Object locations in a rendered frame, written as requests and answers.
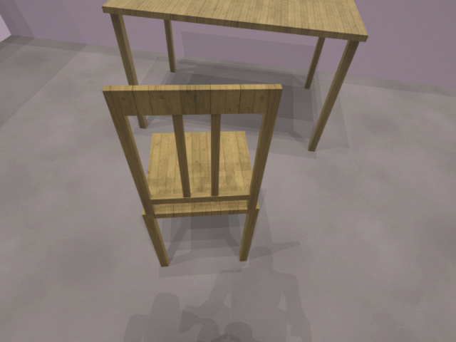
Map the chair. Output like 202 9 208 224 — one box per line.
103 84 283 267

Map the table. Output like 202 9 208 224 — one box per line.
102 0 368 152

